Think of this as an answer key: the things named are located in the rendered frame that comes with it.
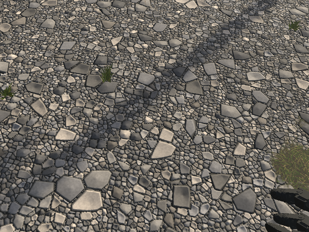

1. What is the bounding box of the robot right hand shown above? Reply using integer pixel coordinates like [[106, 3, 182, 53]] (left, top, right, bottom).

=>
[[265, 188, 309, 232]]

